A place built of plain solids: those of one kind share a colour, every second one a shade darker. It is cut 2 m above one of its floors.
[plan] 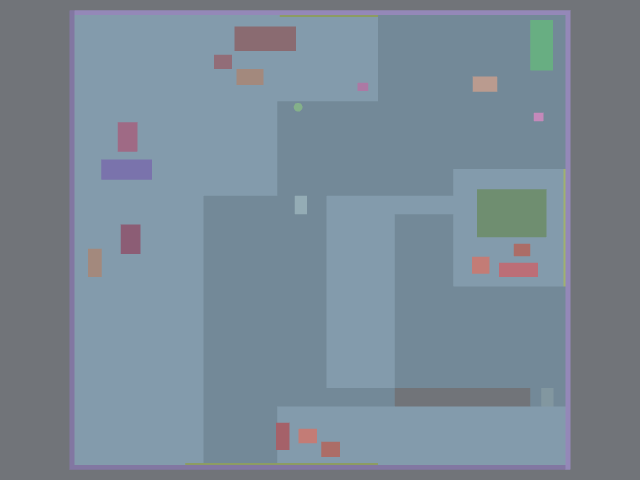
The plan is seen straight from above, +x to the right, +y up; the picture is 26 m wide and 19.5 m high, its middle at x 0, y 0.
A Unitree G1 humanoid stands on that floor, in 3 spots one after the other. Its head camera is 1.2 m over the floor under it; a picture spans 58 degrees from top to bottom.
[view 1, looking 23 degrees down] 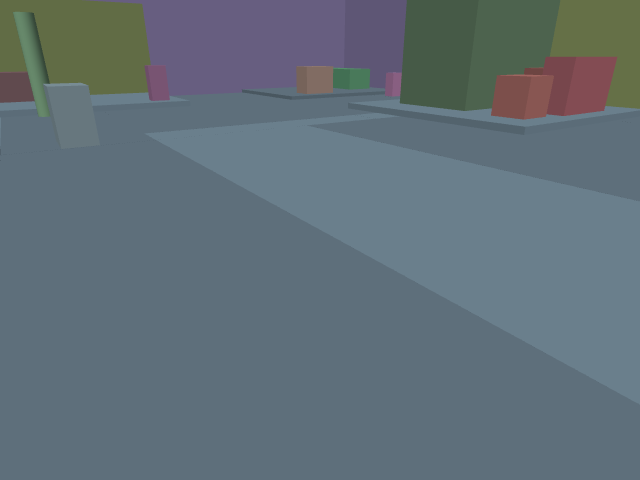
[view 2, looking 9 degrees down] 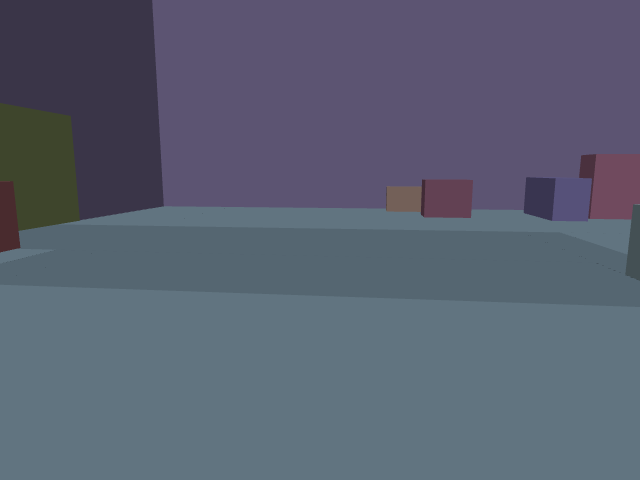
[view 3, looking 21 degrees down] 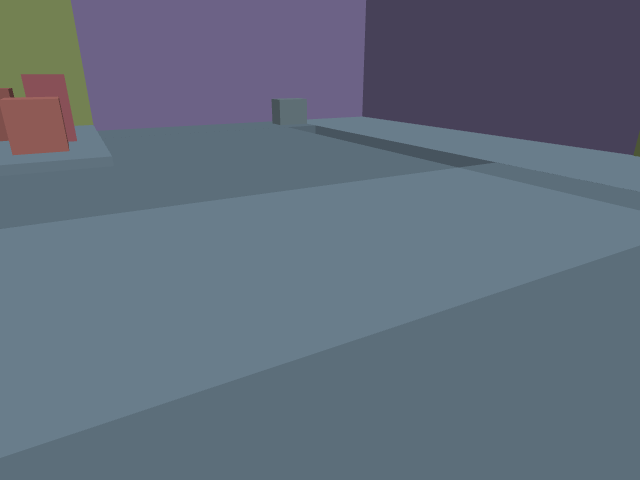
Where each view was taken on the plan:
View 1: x -1.42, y -6.01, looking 56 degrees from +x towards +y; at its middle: floor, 3.07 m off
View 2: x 4.33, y -1.90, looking -173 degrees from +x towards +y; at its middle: floor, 7.67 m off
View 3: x -1.20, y -1.49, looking -29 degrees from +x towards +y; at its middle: floor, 3.35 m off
